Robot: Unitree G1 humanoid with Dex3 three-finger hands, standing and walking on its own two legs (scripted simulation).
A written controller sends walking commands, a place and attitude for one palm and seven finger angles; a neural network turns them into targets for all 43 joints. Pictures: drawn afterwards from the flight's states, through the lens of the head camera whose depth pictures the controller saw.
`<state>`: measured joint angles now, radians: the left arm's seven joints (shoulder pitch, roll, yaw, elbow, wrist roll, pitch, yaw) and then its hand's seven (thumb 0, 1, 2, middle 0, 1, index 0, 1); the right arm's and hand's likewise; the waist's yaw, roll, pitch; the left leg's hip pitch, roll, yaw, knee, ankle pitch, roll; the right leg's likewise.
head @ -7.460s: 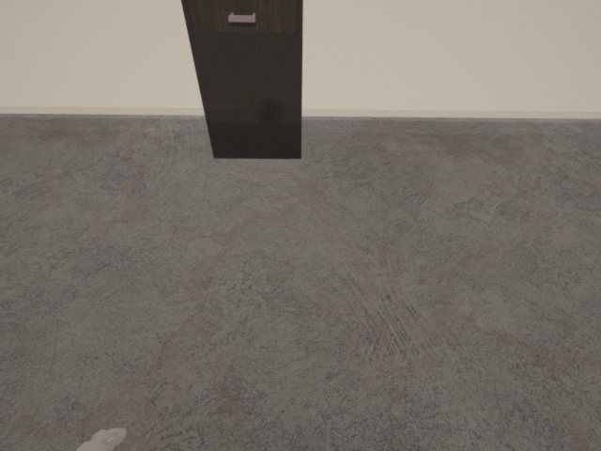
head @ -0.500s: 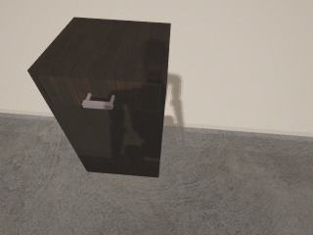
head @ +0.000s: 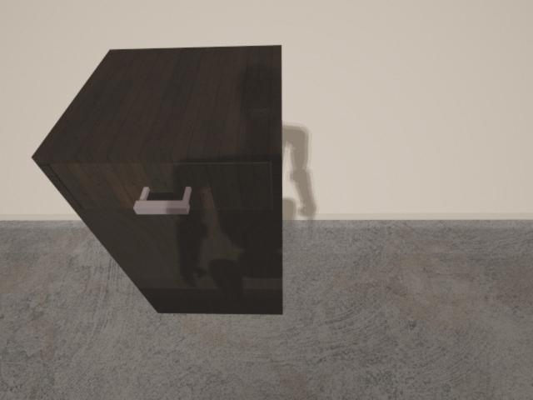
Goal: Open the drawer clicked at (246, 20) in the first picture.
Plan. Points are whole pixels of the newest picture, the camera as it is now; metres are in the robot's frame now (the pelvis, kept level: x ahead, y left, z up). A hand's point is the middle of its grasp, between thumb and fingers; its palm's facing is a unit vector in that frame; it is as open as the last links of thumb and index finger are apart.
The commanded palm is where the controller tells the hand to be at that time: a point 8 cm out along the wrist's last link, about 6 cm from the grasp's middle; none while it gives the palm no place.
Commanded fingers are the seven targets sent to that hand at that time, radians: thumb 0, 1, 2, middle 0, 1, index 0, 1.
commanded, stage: come to a stop and stand still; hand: left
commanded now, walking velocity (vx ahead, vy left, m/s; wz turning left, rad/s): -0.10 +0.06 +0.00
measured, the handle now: (164, 199) +0.48 +0.25 -0.03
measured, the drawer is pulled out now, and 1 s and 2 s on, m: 0.00 0.00 0.00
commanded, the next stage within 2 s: look again from close up in 0.70 s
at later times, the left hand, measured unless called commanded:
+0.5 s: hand out of the picture -0.02 +0.19 -0.16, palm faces +0.08 -0.98 -0.20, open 7.4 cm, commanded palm none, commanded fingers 0.00 0.90 0.90 -0.20 -0.30 -0.20 -0.30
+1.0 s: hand out of the picture -0.05 +0.18 -0.17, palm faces +0.04 -0.98 -0.17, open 7.4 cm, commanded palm none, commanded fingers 0.00 0.90 0.90 -0.20 -0.30 -0.20 -0.30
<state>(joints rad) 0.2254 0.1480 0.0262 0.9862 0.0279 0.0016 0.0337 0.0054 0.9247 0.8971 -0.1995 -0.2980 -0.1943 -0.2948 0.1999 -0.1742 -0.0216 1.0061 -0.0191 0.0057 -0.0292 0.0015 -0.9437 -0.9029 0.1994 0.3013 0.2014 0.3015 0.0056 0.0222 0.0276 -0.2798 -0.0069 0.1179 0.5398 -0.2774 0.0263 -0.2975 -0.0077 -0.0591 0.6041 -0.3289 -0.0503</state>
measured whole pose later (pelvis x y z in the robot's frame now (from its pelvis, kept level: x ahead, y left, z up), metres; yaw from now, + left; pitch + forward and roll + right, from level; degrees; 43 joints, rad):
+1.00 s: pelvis -0.02 +0.03 +0.00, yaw +1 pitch +0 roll +0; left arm 0.35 0.10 -0.02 1.13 0.01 -0.03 0.04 0.01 0.91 0.90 -0.20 -0.30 -0.20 -0.30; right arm 0.36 -0.13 0.02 1.06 -0.02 -0.02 -0.01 0.01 -0.91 -0.90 0.19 0.30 0.20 0.30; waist -0.01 0.04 -0.01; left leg -0.21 -0.01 0.06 0.53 -0.32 0.03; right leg -0.27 -0.01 -0.07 0.52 -0.25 -0.02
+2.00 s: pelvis -0.03 -0.01 -0.05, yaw +1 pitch +11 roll +2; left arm 0.37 0.38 -0.02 0.01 1.10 -0.13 0.52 0.01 0.36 0.67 -0.27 -0.64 -0.26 -0.64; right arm 0.02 -0.22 -0.03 0.52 -0.08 0.06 0.03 0.01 -0.91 -0.90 0.20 0.30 0.20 0.30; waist 0.13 -0.01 -0.13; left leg -0.64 0.02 0.05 0.93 -0.49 -0.01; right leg -0.72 -0.01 -0.08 0.95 -0.43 -0.07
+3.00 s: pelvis -0.01 +0.05 +0.01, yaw -2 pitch +2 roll +0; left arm -0.14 0.45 -0.08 0.12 0.95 0.10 0.07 0.00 -0.49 0.30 -0.32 -1.20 -0.31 -1.19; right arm 0.14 -0.22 0.02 0.61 0.01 0.11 -0.02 0.01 -0.90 -0.90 0.20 0.30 0.20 0.30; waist 0.09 0.08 -0.02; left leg -0.20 -0.05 0.01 0.48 -0.31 0.05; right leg -0.29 -0.02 -0.01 0.49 -0.24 0.00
